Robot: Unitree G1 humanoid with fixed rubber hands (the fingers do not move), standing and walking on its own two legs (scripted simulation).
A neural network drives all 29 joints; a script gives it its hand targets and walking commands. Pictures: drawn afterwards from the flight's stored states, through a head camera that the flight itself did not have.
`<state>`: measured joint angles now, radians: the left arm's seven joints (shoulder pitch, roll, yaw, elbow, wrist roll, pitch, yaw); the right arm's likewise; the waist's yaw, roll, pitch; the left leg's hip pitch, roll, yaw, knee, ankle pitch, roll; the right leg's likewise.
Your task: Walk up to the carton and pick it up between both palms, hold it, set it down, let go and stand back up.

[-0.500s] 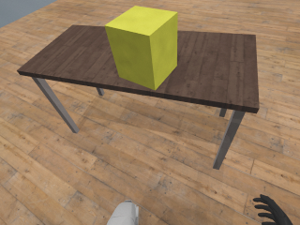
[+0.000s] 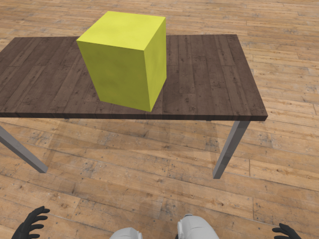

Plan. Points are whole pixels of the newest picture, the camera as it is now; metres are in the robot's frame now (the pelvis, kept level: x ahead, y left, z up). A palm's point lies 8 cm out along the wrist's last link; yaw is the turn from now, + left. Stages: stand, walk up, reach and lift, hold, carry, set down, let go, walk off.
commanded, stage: walk up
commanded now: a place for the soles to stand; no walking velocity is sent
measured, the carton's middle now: (129, 62) +0.66 +0.08 +0.06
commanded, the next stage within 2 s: none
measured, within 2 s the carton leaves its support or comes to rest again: neither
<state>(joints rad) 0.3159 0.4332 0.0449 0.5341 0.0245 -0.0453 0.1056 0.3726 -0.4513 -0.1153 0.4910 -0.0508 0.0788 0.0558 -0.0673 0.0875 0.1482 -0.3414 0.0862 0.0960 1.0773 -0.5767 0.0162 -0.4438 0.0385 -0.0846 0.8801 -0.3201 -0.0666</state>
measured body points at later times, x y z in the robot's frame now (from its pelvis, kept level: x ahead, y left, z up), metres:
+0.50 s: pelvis +0.05 +0.16 -0.01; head +0.06 +0.15 +0.44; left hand +0.18 +0.50 -0.06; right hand +0.19 -0.15 -0.08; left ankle +0.11 +0.31 -0.69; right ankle +0.09 +0.01 -0.68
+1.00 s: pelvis +0.08 +0.17 +0.04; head +0.09 +0.17 +0.49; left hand +0.24 +0.48 -0.06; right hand +0.19 -0.17 -0.04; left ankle +0.11 +0.31 -0.69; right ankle +0.09 +0.01 -0.69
